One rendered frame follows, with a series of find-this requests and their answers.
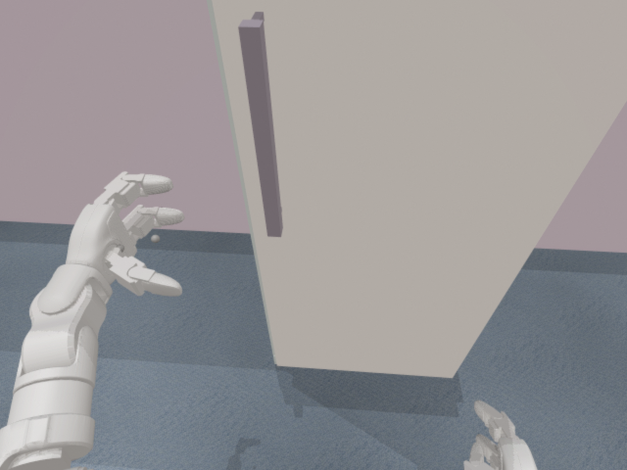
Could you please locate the robot left forearm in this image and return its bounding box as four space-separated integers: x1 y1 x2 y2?
0 263 113 470

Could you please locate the robot right hand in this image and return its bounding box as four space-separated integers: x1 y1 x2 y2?
464 400 538 470

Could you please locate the fridge door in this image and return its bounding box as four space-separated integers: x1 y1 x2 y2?
212 0 627 378

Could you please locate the handle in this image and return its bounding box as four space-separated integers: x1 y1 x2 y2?
238 12 283 237

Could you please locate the robot left hand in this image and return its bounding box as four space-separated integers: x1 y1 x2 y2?
66 171 185 297

